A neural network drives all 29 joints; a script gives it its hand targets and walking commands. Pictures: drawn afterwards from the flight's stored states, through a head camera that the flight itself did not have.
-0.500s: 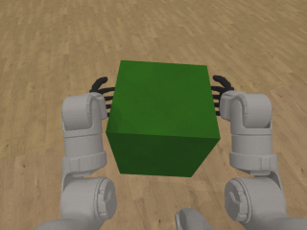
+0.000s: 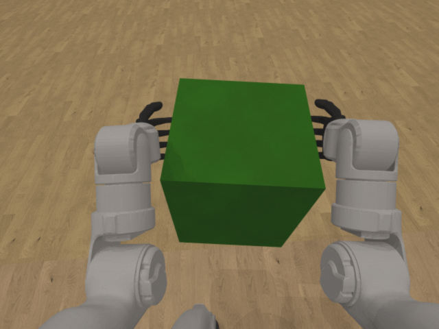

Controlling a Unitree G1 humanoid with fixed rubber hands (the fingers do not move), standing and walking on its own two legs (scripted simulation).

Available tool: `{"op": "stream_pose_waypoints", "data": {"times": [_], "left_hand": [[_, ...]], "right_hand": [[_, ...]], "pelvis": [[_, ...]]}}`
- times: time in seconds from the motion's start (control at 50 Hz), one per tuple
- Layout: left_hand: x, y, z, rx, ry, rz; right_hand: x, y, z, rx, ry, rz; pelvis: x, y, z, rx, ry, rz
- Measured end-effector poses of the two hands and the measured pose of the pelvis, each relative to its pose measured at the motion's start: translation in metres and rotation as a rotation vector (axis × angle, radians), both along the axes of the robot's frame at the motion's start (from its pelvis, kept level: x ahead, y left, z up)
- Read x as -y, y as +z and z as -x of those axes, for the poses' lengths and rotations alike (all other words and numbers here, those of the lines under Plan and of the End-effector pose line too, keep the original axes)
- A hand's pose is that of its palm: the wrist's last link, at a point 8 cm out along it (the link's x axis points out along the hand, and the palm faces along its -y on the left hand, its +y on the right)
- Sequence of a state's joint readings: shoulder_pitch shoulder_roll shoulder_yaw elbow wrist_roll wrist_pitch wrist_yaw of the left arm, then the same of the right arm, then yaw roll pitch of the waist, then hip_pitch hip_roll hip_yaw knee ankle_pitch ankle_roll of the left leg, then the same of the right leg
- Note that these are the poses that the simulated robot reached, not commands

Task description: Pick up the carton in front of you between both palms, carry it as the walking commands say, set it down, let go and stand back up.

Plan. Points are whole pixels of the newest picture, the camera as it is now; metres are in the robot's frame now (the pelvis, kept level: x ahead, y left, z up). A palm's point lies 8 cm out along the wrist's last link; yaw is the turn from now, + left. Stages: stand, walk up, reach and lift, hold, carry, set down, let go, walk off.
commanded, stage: carry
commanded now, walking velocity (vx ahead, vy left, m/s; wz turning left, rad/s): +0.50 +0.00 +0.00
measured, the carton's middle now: (235, 171) +0.38 +0.03 +0.09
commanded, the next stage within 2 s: none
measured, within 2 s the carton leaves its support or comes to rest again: neither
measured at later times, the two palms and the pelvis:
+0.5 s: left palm (202, 31) +0.70 +0.13 +0.22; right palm (333, 32) +0.70 -0.17 +0.21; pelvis +0.32 -0.02 +0.04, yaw -1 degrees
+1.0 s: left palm out of the picture +1.03 +0.12 +0.23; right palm out of the picture +0.99 -0.17 +0.22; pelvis +0.63 +0.01 +0.08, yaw -1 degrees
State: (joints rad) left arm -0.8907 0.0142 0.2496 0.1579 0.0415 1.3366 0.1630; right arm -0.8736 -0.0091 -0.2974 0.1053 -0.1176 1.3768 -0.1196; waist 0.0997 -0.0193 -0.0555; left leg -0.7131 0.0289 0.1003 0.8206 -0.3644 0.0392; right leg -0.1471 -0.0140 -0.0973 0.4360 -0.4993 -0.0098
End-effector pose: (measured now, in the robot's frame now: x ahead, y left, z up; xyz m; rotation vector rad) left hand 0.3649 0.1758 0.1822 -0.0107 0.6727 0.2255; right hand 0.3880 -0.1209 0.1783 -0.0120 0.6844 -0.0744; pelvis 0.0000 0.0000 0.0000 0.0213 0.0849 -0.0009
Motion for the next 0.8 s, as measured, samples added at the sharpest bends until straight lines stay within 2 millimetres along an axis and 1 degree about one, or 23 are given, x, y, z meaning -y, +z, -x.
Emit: {"op": "stream_pose_waypoints", "data": {"times": [0.04, 0.08, 0.14, 0.18, 0.22, 0.28, 0.34, 0.4, 0.44, 0.46, 0.5, 0.56, 0.6, 0.64, 0.68, 0.74, 0.8], "left_hand": [[0.001, -0.002, -0.035, -0.001, -0.028, 0.001], [0.006, -0.007, -0.069, -0.018, -0.07, 0.005], [0.022, -0.013, -0.111, -0.076, -0.126, 0.007], [0.034, -0.013, -0.137, -0.101, -0.157, 0.009], [0.043, -0.009, -0.162, -0.1, -0.177, 0.014], [0.053, 0.003, -0.201, -0.06, -0.185, 0.026], [0.058, 0.018, -0.241, -0.006, -0.171, 0.03], [0.061, 0.032, -0.282, 0.033, -0.146, 0.016], [0.059, 0.037, -0.307, 0.047, -0.12, -0.007], [0.057, 0.037, -0.317, 0.042, -0.104, -0.018], [0.05, 0.034, -0.333, 0.004, -0.066, -0.028], [0.036, 0.032, -0.354, -0.054, -0.017, -0.027], [0.029, 0.036, -0.372, -0.065, 0.015, -0.021], [0.023, 0.045, -0.394, -0.051, 0.037, -0.013], [0.02, 0.055, -0.421, -0.026, 0.048, -0.008], [0.018, 0.067, -0.467, 0.004, 0.045, -0.011], [0.018, 0.071, -0.518, 0.013, 0.018, -0.009]], "right_hand": [[0.001, -0.001, -0.026, -0.002, -0.022, 0.013], [0.007, -0.006, -0.046, -0.02, -0.058, 0.041], [0.021, -0.016, -0.065, -0.084, -0.113, 0.055], [0.031, -0.018, -0.079, -0.111, -0.145, 0.057], [0.04, -0.014, -0.097, -0.112, -0.171, 0.053], [0.049, 0.001, -0.133, -0.079, -0.197, 0.046], [0.055, 0.017, -0.178, -0.032, -0.196, 0.039], [0.059, 0.029, -0.229, 0.001, -0.168, 0.033], [0.058, 0.033, -0.265, 0.012, -0.129, 0.04], [0.056, 0.033, -0.282, 0.004, -0.107, 0.045], [0.048, 0.032, -0.311, -0.039, -0.064, 0.055], [0.034, 0.032, -0.35, -0.099, -0.012, 0.064], [0.026, 0.036, -0.375, -0.11, 0.011, 0.059], [0.02, 0.041, -0.401, -0.098, 0.021, 0.048], [0.017, 0.049, -0.428, -0.075, 0.02, 0.037], [0.014, 0.058, -0.469, -0.047, 0.002, 0.039], [0.015, 0.06, -0.51, -0.042, -0.023, 0.05]], "pelvis": [[-0.008, -0.005, -0.032, 0.01, -0.007, -0.012], [-0.015, -0.004, -0.06, 0.022, -0.013, -0.024], [-0.021, 0.009, -0.093, 0.023, -0.013, -0.007], [-0.023, 0.018, -0.113, 0.019, -0.014, 0.003], [-0.024, 0.026, -0.134, 0.016, -0.018, 0.013], [-0.021, 0.033, -0.168, 0.009, -0.024, 0.022], [-0.014, 0.035, -0.208, 0.001, -0.025, 0.025], [-0.003, 0.032, -0.254, 0.002, -0.022, 0.039], [0.007, 0.027, -0.285, 0.015, -0.008, 0.055], [0.011, 0.028, -0.298, 0.018, -0.008, 0.058], [0.018, 0.036, -0.322, 0.018, -0.009, 0.048], [0.024, 0.049, -0.354, 0.014, -0.007, 0.03], [0.026, 0.056, -0.376, 0.014, -0.003, 0.02], [0.027, 0.061, -0.398, 0.013, 0.0, 0.014], [0.025, 0.064, -0.422, 0.01, 0.001, 0.01], [0.02, 0.065, -0.463, 0.004, 0.001, 0.007], [0.01, 0.06, -0.51, 0.007, -0.002, -0.002]]}}
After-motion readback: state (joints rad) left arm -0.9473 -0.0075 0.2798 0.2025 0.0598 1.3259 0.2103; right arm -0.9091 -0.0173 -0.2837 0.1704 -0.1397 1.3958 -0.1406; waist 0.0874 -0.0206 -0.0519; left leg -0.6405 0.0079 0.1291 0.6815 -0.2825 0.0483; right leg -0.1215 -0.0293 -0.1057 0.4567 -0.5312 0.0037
